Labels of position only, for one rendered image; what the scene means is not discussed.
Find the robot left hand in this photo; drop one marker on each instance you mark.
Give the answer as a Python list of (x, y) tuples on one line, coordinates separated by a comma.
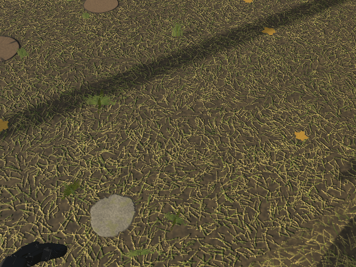
[(33, 253)]

